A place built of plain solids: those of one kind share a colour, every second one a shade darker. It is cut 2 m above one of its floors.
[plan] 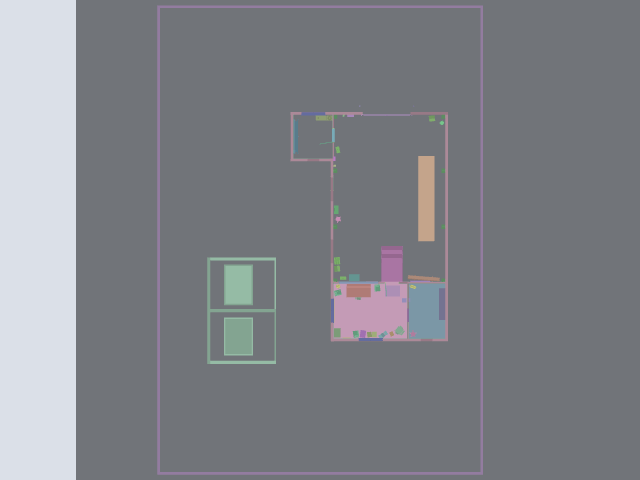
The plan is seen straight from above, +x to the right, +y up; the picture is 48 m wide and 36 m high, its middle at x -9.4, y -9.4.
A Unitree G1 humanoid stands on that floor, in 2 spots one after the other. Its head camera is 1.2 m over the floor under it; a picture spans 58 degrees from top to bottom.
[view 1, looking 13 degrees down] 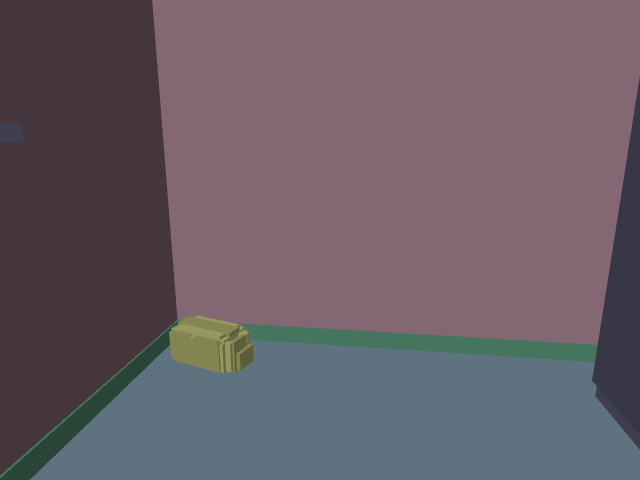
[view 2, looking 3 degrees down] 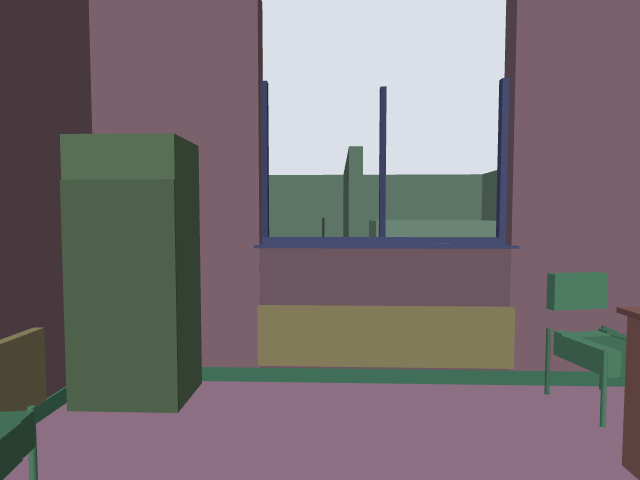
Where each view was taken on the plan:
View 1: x -1.50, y -15.05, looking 98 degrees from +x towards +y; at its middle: wall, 2.48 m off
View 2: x -5.30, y -15.05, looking -178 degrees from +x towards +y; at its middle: window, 3.21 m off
